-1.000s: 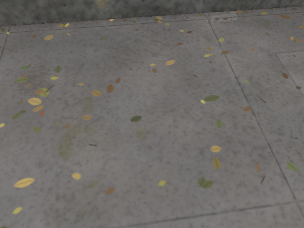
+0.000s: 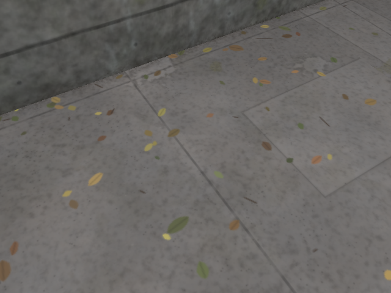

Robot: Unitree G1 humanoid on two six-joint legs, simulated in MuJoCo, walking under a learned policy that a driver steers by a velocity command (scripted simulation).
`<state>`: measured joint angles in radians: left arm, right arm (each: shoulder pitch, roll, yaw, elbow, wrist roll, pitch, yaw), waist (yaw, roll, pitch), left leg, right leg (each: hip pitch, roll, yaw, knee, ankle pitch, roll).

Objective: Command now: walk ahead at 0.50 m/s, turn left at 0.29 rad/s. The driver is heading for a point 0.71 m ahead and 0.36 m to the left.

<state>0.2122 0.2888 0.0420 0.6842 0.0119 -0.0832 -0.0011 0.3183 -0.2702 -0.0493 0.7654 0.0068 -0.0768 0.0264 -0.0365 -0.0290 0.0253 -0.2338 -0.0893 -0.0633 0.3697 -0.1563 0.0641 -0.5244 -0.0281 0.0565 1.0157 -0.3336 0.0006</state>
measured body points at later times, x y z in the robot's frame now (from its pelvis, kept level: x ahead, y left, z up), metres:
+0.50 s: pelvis +0.26 -0.03 +0.00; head +0.28 -0.04 +0.45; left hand +0.25 +0.26 -0.10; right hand +0.48 -0.26 -0.10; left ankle +0.28 +0.13 -0.67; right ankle +0.26 -0.15 -0.74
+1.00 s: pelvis +0.49 +0.12 +0.00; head +0.51 +0.15 +0.45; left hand +0.49 +0.45 -0.09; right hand +0.72 -0.06 -0.10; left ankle +0.46 +0.18 -0.74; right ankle +0.67 +0.01 -0.67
